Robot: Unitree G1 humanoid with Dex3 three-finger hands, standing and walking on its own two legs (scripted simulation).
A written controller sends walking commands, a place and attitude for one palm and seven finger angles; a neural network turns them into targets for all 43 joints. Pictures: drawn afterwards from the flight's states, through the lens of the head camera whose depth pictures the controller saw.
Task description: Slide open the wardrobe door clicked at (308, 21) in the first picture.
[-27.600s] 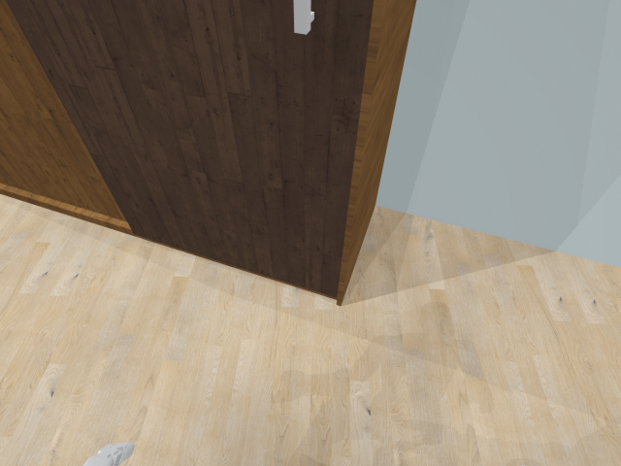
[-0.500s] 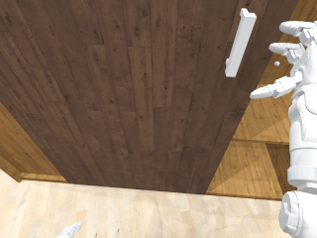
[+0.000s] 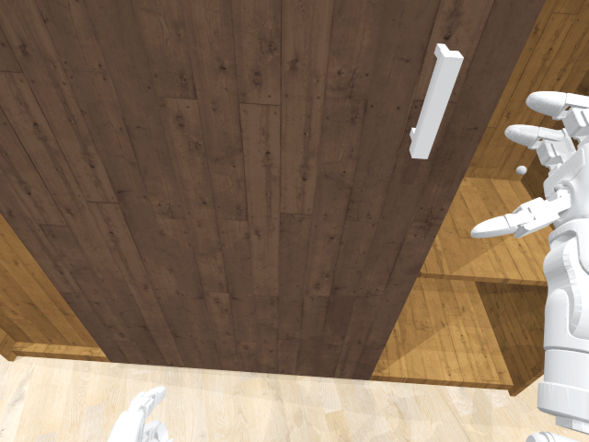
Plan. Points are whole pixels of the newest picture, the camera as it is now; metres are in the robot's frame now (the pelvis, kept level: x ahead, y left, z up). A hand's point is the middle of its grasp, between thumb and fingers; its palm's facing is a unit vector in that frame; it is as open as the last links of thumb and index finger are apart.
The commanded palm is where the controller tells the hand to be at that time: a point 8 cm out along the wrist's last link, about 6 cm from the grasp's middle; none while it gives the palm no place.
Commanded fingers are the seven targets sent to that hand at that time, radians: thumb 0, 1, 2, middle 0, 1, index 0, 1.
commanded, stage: slip the hand off the handle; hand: right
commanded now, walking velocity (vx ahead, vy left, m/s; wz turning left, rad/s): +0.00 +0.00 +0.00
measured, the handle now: (429, 102) +0.48 -0.15 +0.26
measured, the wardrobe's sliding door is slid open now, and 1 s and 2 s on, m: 0.49 0.49 0.49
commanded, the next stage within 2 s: draw the hand back to the body in 0.26 s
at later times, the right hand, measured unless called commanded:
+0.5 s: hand (529, 217) +0.29 -0.22 +0.24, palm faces +0.13 +0.99 -0.10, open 14.7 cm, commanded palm +0.25 -0.26 +0.24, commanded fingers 0.00 0.55 -0.20 0.25 1.15 0.25 1.15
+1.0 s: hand out of the picture +0.22 -0.25 +0.21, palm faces +0.35 +0.92 -0.16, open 14.2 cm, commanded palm +0.18 -0.29 +0.21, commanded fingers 0.00 0.12 -0.41 0.23 0.89 0.23 0.89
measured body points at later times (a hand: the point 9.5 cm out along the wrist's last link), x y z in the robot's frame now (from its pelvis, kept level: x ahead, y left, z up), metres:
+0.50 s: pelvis -0.01 +0.01 +0.00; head -0.06 +0.03 +0.45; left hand +0.18 +0.23 -0.08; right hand +0.28 -0.27 +0.24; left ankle +0.00 +0.10 -0.74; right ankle +0.00 -0.11 -0.74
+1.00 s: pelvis -0.03 +0.00 +0.00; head -0.07 +0.01 +0.45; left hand +0.20 +0.20 -0.05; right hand +0.20 -0.30 +0.22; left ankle +0.00 +0.10 -0.74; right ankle +0.00 -0.11 -0.74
